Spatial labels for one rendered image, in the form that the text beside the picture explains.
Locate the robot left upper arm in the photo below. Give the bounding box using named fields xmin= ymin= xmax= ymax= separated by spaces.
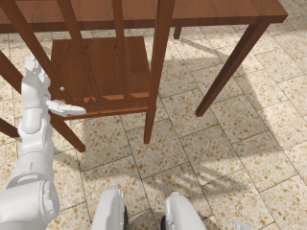
xmin=0 ymin=179 xmax=60 ymax=230

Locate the right robot hand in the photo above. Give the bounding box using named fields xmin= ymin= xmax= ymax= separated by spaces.
xmin=232 ymin=219 xmax=252 ymax=230

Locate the right robot shin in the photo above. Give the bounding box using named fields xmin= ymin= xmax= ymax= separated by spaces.
xmin=165 ymin=192 xmax=179 ymax=230

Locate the chair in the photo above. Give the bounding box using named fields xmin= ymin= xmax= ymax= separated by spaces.
xmin=0 ymin=0 xmax=176 ymax=152

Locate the left robot thigh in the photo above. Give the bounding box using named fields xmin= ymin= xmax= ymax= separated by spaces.
xmin=90 ymin=188 xmax=125 ymax=230

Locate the robot left forearm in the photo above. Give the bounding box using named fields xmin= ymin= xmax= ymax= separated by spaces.
xmin=0 ymin=107 xmax=55 ymax=196

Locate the table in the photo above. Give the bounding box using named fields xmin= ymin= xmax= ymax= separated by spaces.
xmin=0 ymin=0 xmax=288 ymax=138

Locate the left robot hand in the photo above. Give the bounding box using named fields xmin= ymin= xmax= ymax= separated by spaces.
xmin=21 ymin=52 xmax=86 ymax=117

